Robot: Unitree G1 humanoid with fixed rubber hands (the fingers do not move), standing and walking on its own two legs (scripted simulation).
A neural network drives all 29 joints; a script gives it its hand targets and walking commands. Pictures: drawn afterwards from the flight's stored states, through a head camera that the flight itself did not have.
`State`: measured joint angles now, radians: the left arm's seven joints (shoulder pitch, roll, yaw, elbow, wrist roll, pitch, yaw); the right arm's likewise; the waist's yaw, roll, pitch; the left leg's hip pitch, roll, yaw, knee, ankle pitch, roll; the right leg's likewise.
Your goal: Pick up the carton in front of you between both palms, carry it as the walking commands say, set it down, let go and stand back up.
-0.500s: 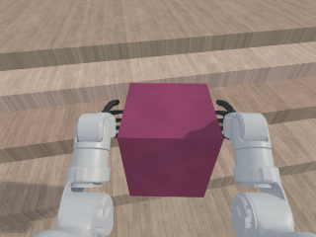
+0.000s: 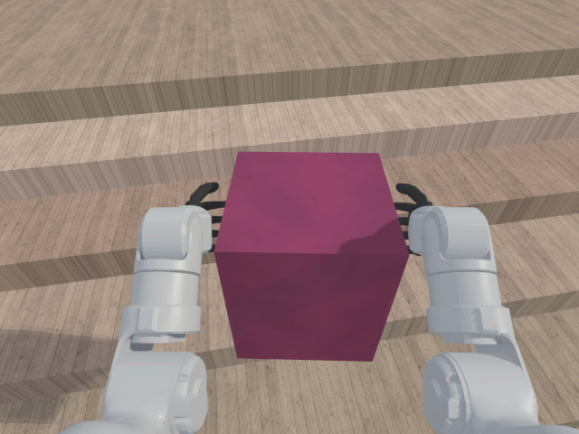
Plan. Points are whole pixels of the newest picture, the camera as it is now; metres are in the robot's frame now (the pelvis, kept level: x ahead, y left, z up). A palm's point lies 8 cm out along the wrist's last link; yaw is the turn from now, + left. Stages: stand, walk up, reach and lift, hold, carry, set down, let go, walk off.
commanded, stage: carry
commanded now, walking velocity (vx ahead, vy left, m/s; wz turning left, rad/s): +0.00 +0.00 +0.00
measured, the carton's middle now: (306, 258) +0.36 +0.00 +0.05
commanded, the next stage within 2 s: none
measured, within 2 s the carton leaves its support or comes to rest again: neither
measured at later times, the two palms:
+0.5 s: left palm (194, 238) +0.32 +0.15 +0.13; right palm (424, 239) +0.33 -0.15 +0.13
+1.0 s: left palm (195, 240) +0.32 +0.15 +0.13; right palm (425, 241) +0.32 -0.15 +0.13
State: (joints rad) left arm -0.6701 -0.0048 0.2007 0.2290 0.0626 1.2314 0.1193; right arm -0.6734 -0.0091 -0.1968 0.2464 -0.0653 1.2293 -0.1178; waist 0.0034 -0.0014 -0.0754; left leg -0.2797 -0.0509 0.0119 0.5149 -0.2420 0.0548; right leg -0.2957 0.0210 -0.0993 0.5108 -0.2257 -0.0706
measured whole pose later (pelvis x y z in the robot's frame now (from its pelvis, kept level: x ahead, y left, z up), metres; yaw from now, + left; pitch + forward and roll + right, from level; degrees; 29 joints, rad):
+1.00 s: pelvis -0.02 +0.00 +0.00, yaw +0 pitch +0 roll +0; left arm -0.67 -0.01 0.20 0.22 0.06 1.23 0.12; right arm -0.67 -0.01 -0.19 0.24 -0.07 1.23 -0.12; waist 0.00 0.01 -0.07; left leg -0.32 -0.05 0.01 0.52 -0.21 0.05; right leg -0.33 0.02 -0.11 0.50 -0.19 -0.08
